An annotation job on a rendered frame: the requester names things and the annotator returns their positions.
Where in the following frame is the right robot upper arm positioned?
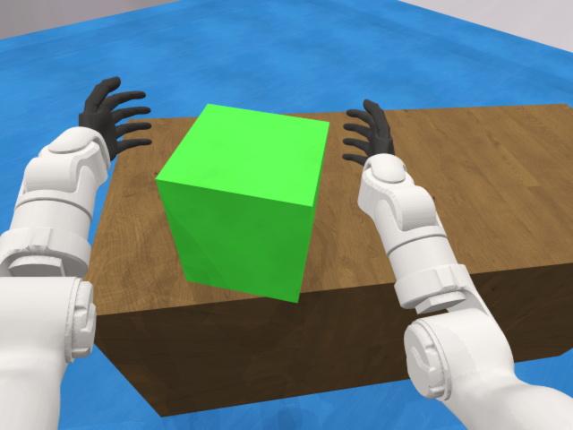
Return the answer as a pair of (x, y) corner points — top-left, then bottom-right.
(404, 308), (573, 430)

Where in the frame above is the robot right forearm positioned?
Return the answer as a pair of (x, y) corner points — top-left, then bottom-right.
(357, 153), (514, 369)

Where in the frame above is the pedestal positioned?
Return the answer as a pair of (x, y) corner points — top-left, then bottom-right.
(82, 104), (573, 417)

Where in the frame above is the left robot upper arm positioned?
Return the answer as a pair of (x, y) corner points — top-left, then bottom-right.
(0, 277), (97, 430)

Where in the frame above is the robot right hand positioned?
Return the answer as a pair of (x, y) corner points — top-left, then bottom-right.
(342, 99), (395, 167)

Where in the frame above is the robot left hand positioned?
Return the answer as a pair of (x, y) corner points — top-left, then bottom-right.
(79, 76), (152, 162)

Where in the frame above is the robot left forearm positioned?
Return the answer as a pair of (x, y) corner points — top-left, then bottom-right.
(0, 127), (110, 279)

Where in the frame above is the carton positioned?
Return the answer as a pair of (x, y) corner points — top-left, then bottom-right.
(156, 104), (329, 304)

